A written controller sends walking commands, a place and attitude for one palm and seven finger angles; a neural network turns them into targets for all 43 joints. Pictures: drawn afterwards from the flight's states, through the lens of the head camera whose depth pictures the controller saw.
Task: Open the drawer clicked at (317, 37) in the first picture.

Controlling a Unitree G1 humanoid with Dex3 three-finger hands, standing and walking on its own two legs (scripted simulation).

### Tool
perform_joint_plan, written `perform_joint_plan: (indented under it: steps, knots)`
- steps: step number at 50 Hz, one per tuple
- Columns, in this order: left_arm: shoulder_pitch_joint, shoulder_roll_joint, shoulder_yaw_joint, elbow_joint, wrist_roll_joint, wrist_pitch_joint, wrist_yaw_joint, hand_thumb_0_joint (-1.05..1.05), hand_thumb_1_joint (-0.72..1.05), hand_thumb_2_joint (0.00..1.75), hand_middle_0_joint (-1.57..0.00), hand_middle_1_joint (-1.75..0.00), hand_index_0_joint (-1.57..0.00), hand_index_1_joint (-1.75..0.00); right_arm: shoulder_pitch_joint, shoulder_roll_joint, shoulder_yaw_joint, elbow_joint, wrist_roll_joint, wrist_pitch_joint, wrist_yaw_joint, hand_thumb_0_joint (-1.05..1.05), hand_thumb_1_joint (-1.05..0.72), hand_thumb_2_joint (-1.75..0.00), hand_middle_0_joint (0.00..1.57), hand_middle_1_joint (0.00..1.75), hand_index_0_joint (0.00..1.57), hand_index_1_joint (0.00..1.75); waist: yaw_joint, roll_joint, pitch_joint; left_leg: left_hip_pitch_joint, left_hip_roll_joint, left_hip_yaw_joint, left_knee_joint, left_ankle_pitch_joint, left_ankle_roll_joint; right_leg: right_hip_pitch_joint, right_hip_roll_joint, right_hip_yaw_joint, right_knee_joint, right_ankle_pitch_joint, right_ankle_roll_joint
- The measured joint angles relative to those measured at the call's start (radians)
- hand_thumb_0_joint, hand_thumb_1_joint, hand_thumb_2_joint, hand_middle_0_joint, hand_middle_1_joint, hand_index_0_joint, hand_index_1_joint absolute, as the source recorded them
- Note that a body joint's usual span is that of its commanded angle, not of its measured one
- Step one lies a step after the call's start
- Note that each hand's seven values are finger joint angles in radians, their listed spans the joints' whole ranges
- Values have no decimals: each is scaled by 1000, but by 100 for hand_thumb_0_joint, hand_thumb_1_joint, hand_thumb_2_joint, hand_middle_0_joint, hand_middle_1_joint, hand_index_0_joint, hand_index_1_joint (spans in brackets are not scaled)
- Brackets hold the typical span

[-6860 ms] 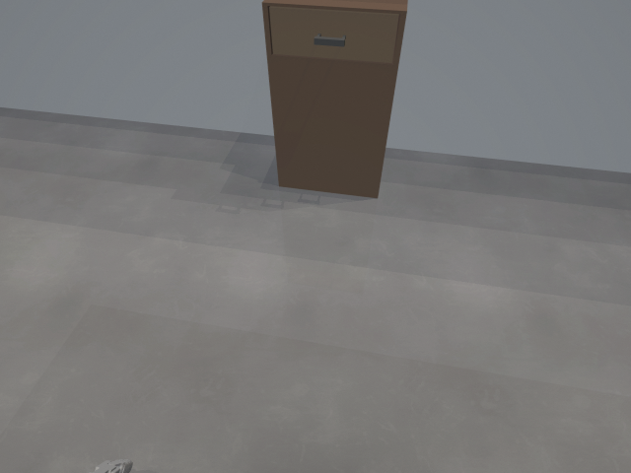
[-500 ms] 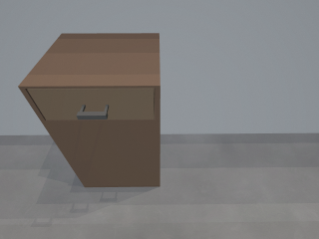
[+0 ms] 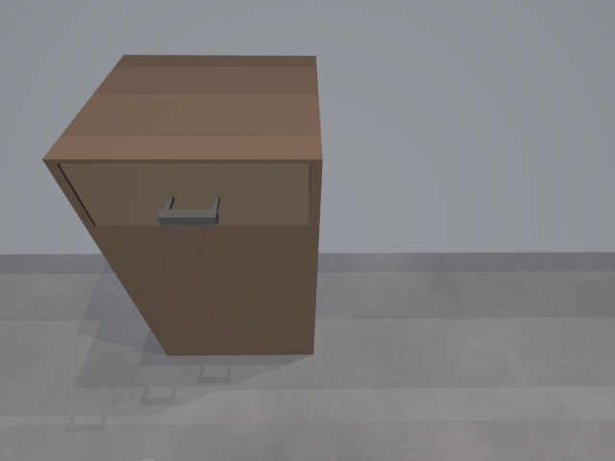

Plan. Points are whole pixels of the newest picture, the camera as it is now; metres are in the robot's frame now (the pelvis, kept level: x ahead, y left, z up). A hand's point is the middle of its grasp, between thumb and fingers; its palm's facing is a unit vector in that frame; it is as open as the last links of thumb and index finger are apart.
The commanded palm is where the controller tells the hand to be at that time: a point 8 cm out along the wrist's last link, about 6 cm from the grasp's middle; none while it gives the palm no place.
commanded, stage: raise the hand with hooked fingers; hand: left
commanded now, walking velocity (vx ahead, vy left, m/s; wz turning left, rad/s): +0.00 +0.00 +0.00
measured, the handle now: (191, 209) +0.55 +0.27 -0.03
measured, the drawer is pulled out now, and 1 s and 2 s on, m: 0.00 0.00 0.00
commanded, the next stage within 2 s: move the hooked fingers above the handle in 1.78 s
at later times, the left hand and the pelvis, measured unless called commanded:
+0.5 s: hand (155, 421) +0.17 +0.21 -0.04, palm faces +0.07 -0.07 -0.99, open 9.7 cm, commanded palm +0.16 +0.20 +0.02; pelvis -0.02 -0.05 -0.04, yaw +2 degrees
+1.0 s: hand (167, 338) +0.26 +0.20 +0.03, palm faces +0.09 -0.09 -0.99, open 12.6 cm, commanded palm +0.23 +0.20 +0.09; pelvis +0.00 -0.04 -0.01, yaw +0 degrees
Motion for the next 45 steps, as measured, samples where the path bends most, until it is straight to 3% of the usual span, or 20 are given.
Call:
perform_joint_plan:
  steps: [2,4,6,8,11,15,18,22,29,34,40,45]
  knots:
    - [-18,34,-16,-155,129,-2,59,5,91,88,-21,-33,-21,-33,-25,-44,-12,-61,-14,-39,-1,3,-93,-90,20,30,20,30,-16,28,-24,-57,3,-9,53,-16,3,-42,0,-9,29,-8,7]
    - [-72,60,-18,-241,302,-14,119,4,88,86,-21,-35,-21,-35,-73,-81,-26,-135,-39,-31,14,2,-93,-90,20,30,20,30,-29,50,-57,-128,10,-9,111,-34,3,-105,5,-10,69,-17,8]
    - [-124,66,-8,-283,484,-31,180,3,84,85,-21,-37,-21,-37,-135,-101,-45,-212,-67,10,42,2,-93,-90,20,30,20,30,-29,58,-89,-189,24,5,162,-53,-1,-171,17,4,114,-27,5]
    - [-144,53,1,-307,634,-56,223,3,79,83,-21,-39,-21,-40,-202,-107,-59,-286,-83,74,79,2,-92,-90,20,30,20,30,-19,55,-111,-232,40,27,200,-70,-4,-224,33,26,151,-32,5]
    - [-116,28,-7,-334,784,-108,248,2,72,81,-21,-43,-21,-44,-278,-102,-65,-379,-82,164,122,1,-92,-90,20,30,20,30,9,27,-126,-271,56,51,233,-86,-14,-281,49,50,197,-42,2]
    - [-38,29,-27,-352,913,-143,291,1,62,77,-22,-49,-23,-49,-326,-91,-65,-465,-88,237,149,1,-91,-90,20,30,19,30,59,-15,-126,-317,67,41,278,-102,-30,-327,58,41,248,-66,-12]
    - [-19,59,-17,-356,941,-130,321,0,54,74,-24,-53,-24,-54,-342,-80,-62,-485,-99,263,144,1,-91,-90,20,30,20,30,90,-27,-124,-355,72,9,325,-119,-42,-350,58,8,285,-90,-25]
    - [-89,106,18,-364,910,-110,321,0,43,70,-26,-60,-26,-60,-362,-61,-40,-459,-106,267,124,1,-91,-90,20,30,20,30,105,-8,-114,-384,75,-42,380,-140,-56,-351,56,-42,319,-119,-40]
    - [-235,114,19,-364,827,-40,197,0,27,63,-27,-70,-27,-70,-332,-9,17,-397,-90,280,93,1,-91,-90,20,30,20,30,75,47,-83,-300,77,-59,308,-117,-71,-263,62,-58,247,-101,-47]
    - [-232,128,31,-382,810,-73,123,0,16,58,-27,-77,-27,-78,-263,-11,28,-366,-85,281,81,1,-91,-90,21,30,20,30,55,52,-65,-221,78,-37,199,-75,-67,-202,70,-35,158,-62,-46]
    - [-219,142,63,-399,806,-125,143,0,2,52,-28,-86,-29,-87,-215,-60,-26,-328,-86,277,74,1,-91,-90,20,30,20,30,46,55,-47,-198,75,-32,153,-58,-65,-182,69,-28,118,-45,-42]
    - [-267,145,67,-383,798,-108,169,0,-9,47,-29,-94,-29,-94,-215,-96,-66,-306,-75,275,66,1,-91,-90,20,30,20,30,45,59,-46,-193,67,-37,148,-56,-59,-172,61,-32,107,-42,-34]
